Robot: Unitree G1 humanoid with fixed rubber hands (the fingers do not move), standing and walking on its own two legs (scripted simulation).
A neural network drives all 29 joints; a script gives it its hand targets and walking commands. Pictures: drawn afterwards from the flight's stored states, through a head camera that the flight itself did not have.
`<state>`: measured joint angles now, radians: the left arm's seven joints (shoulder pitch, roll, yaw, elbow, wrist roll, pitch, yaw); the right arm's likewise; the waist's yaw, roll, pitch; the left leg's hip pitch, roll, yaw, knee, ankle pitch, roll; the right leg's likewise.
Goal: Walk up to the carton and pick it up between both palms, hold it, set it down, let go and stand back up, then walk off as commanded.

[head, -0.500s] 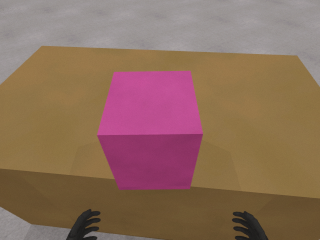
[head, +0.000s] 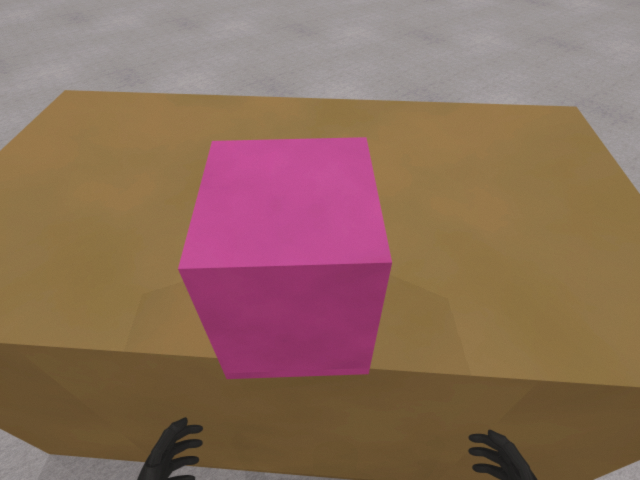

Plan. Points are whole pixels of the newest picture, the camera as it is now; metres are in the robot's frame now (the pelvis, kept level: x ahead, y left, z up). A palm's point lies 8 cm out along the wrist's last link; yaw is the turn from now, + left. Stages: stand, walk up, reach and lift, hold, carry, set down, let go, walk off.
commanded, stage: let go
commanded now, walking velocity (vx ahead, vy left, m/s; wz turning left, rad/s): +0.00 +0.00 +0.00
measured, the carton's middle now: (293, 262) +0.40 +0.06 +0.06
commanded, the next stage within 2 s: stand in 0.30 s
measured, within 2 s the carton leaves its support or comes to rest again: neither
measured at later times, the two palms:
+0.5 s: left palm out of the picture +0.11 +0.28 -0.10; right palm out of the picture +0.12 -0.27 -0.10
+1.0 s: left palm out of the picture +0.08 +0.32 -0.11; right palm out of the picture +0.09 -0.27 -0.11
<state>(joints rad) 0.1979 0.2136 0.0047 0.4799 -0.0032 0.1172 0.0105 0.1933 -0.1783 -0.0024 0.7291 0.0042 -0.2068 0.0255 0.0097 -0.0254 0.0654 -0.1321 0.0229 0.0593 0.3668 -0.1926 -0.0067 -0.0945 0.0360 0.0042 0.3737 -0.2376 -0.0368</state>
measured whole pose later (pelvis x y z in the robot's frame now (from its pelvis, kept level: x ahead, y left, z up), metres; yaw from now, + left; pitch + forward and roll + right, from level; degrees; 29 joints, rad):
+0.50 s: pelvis +0.00 +0.01 -0.01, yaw +0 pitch -1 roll +0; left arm 0.23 0.31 0.03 0.72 0.04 0.00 -0.01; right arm 0.18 -0.31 -0.03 0.88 -0.05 -0.07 0.01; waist 0.02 -0.01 -0.02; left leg -0.22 0.02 0.05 0.48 -0.24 0.01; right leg -0.17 0.03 -0.01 0.46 -0.28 -0.03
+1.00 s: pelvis +0.01 +0.03 +0.00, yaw +0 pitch -2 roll +0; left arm 0.20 0.35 0.00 0.99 0.02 -0.03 0.00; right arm 0.12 -0.36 0.00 1.08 -0.02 -0.03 0.01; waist 0.01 0.00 0.00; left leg -0.13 -0.01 0.07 0.37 -0.21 0.03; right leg -0.09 0.00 0.01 0.35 -0.23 0.00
